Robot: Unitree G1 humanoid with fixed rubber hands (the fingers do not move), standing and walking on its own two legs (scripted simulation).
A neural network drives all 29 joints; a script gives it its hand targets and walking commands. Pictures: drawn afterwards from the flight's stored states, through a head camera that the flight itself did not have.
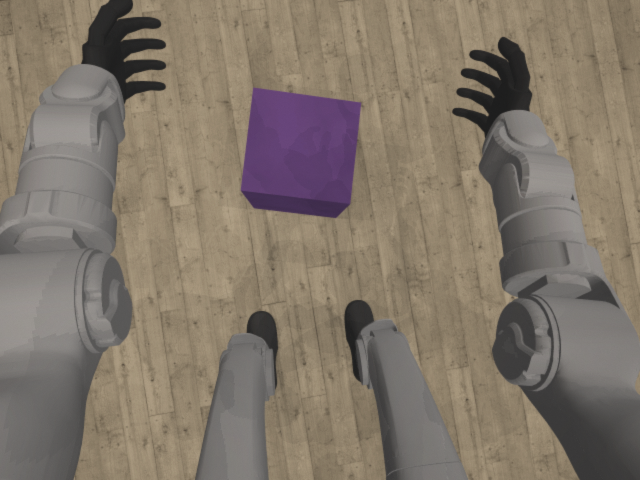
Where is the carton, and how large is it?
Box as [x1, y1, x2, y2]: [241, 88, 360, 217]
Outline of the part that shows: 253,88 241,191 253,207 336,217 349,204 360,102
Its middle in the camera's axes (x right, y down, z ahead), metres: -0.04 -0.19 +0.87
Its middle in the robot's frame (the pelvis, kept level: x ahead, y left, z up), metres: +0.57 -0.02 -0.54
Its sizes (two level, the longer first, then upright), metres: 0.210 0.200 0.250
